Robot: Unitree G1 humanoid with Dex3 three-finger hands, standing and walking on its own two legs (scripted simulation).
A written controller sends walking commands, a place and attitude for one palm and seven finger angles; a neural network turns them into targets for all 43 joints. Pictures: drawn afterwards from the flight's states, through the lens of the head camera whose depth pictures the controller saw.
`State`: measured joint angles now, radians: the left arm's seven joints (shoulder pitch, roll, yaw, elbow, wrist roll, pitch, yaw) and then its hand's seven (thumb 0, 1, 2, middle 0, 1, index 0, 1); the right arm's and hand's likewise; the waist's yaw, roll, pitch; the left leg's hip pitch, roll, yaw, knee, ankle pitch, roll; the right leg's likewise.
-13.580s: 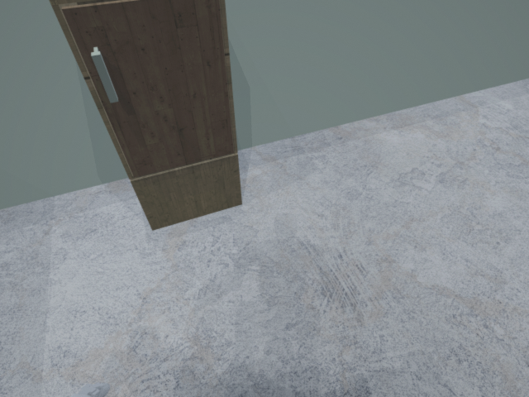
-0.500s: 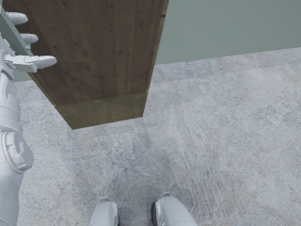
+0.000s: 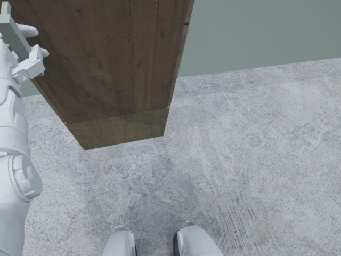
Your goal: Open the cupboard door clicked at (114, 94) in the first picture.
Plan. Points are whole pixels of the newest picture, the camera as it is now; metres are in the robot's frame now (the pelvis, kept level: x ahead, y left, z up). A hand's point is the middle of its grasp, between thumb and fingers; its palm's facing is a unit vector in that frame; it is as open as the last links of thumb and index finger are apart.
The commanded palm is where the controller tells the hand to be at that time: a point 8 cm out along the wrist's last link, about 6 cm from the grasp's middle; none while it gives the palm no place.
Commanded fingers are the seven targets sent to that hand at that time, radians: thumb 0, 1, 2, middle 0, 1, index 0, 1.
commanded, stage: pull the door open along its arc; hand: left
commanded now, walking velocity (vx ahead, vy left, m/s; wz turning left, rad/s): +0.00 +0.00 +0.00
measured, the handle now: (23, 42) +0.57 +0.27 +0.09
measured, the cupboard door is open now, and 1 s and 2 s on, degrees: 0 42 43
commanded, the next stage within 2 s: open thumb and fingers to let go in 0.90 s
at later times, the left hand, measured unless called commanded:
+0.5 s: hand (49, 95) +0.44 +0.21 +0.08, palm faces +0.19 -0.98 +0.06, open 6.0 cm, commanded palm +0.37 +0.24 +0.08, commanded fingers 0.00 0.90 0.90 -0.40 -1.35 -0.40 -1.35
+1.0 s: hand (121, 151) +0.32 +0.07 +0.09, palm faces +0.50 -0.87 +0.00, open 6.0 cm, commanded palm +0.27 +0.11 +0.08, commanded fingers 0.00 0.83 0.87 -0.40 -1.34 -0.40 -1.34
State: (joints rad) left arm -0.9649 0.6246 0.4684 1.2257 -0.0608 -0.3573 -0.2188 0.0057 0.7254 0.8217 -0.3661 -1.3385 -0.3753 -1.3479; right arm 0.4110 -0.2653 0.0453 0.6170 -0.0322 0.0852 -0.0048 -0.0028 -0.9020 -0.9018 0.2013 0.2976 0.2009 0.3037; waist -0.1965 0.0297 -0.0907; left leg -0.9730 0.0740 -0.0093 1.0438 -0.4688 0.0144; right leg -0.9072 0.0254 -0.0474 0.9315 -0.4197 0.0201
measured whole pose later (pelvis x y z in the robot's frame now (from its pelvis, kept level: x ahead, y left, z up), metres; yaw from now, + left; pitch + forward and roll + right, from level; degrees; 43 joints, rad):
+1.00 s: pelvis +0.01 -0.04 +0.02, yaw +4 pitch +9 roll +0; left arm 0.03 -0.11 -0.11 0.19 0.09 -0.21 0.59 0.01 0.67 0.73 -0.37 -1.33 -0.40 -1.35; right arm 0.18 -0.16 0.01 0.54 -0.08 0.07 0.01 0.00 -0.90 -0.90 0.20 0.30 0.20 0.30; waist -0.02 0.02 -0.12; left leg -0.59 0.05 -0.02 0.87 -0.43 -0.04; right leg -0.57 0.00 -0.06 0.88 -0.46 -0.03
